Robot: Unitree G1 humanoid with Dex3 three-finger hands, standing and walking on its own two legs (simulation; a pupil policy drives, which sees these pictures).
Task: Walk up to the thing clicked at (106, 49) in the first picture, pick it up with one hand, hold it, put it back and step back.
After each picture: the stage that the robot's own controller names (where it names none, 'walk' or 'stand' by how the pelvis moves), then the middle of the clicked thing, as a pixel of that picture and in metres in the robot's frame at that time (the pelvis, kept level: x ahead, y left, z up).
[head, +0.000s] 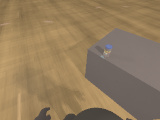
stand; (107, 50) +0.69 -0.19 -0.05
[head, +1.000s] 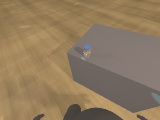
walk; (87, 51) +0.61 +0.06 -0.03
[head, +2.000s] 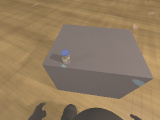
stand; (65, 57) +0.50 +0.20 -0.01
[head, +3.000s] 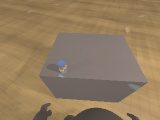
stand; (62, 66) +0.44 +0.23 -0.05
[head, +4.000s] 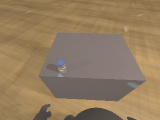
stand; (61, 66) +0.45 +0.23 -0.05
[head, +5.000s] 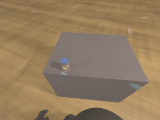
stand; (65, 64) +0.47 +0.21 -0.05
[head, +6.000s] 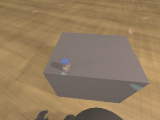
stand; (65, 65) +0.47 +0.21 -0.05
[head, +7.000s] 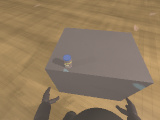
rise first; (67, 61) +0.48 +0.19 -0.05
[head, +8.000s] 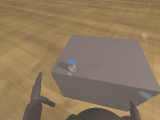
go down; (71, 65) +0.47 +0.19 -0.05
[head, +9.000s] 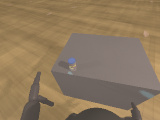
go down; (72, 64) +0.47 +0.19 -0.05
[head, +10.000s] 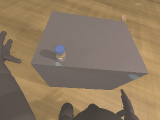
go down; (60, 53) +0.48 +0.17 +0.01
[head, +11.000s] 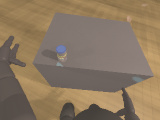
approach; (61, 54) +0.48 +0.18 +0.02
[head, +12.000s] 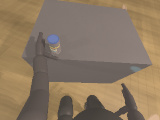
close in; (54, 45) +0.50 +0.18 +0.06
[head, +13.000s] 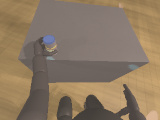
lift; (51, 45) +0.50 +0.19 +0.06
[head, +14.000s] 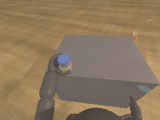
lift; (65, 65) +0.31 +0.14 +0.18
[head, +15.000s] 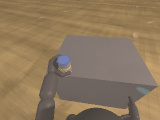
hold; (65, 66) +0.30 +0.15 +0.17
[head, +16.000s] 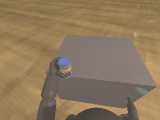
hold; (65, 67) +0.31 +0.15 +0.14
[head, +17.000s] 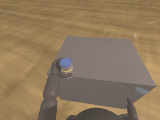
hold; (67, 68) +0.31 +0.14 +0.14
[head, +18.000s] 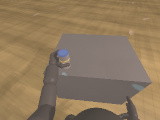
crouch; (64, 59) +0.38 +0.16 +0.14
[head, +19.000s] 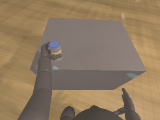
lower; (56, 51) +0.47 +0.18 +0.08
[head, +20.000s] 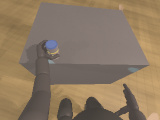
lower; (53, 50) +0.48 +0.18 +0.05
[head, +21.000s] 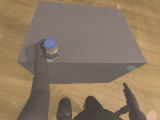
lower; (52, 49) +0.48 +0.18 +0.05
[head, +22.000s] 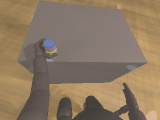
lower; (51, 49) +0.48 +0.19 +0.05
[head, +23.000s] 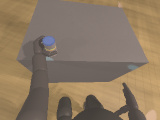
lower; (50, 46) +0.49 +0.19 +0.06
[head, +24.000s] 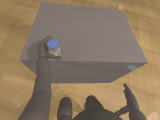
open; (54, 49) +0.48 +0.17 +0.05
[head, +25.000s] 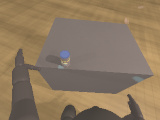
sink last; (65, 59) +0.45 +0.16 +0.02
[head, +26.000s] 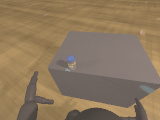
stand; (71, 62) +0.47 +0.17 +0.00
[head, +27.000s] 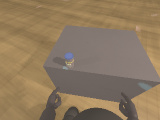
stand; (69, 60) +0.46 +0.17 +0.02
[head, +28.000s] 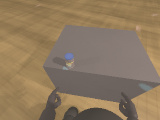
stand; (69, 60) +0.45 +0.16 +0.02
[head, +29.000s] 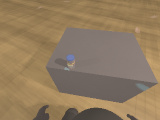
stand; (71, 61) +0.47 +0.16 -0.02
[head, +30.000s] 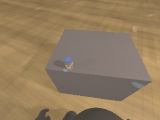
walk; (69, 63) +0.47 +0.18 -0.05
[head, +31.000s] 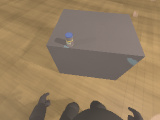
walk; (69, 39) +0.65 +0.20 -0.03
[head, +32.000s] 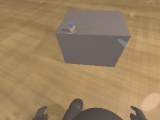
walk; (72, 27) +0.97 +0.28 -0.03
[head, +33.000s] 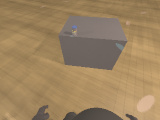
stand; (74, 30) +1.04 +0.22 -0.04
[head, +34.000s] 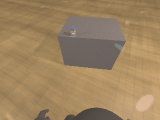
stand; (73, 31) +1.04 +0.22 -0.05
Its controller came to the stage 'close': yes
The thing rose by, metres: 0.22
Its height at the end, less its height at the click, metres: +0.00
